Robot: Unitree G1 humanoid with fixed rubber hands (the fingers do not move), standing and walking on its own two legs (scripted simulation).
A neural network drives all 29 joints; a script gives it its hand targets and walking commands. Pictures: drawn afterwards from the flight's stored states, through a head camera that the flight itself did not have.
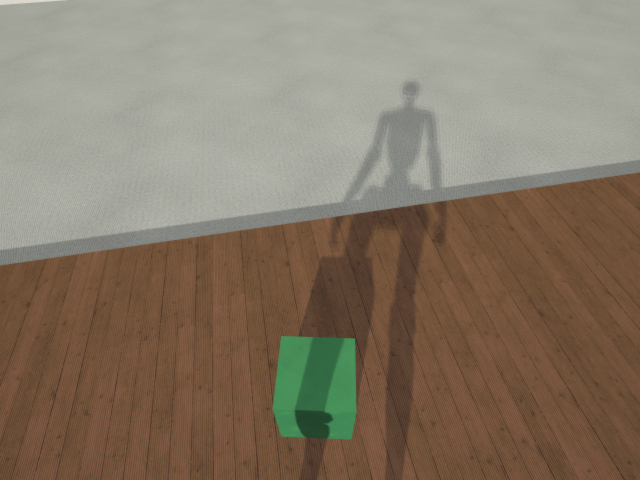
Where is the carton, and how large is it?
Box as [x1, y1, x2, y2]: [273, 336, 356, 439]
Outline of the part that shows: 281,336 273,401 273,411 281,436 351,439 356,412 354,338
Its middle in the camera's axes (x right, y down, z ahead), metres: -0.01 +0.43 +1.11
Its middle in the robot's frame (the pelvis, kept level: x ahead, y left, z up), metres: +0.47 +0.03 -0.65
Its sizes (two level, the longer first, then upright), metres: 0.210 0.200 0.250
